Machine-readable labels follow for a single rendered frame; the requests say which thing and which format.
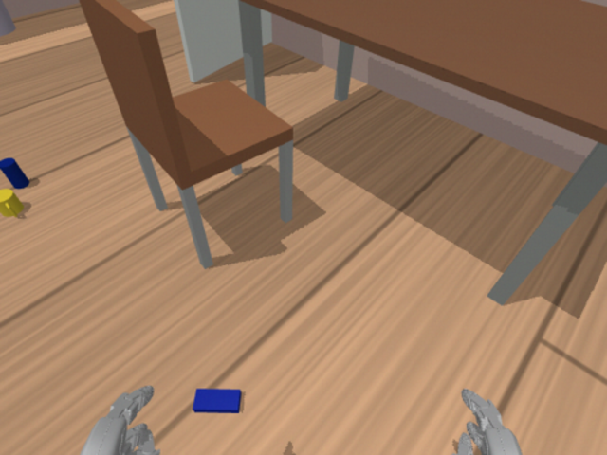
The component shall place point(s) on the table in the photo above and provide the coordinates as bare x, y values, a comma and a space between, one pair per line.
545, 58

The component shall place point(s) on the chair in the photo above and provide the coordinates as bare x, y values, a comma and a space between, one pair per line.
192, 136

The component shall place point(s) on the left robot hand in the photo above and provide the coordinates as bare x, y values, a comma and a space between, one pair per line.
110, 435

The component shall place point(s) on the right robot hand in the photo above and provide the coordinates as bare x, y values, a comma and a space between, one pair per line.
491, 437

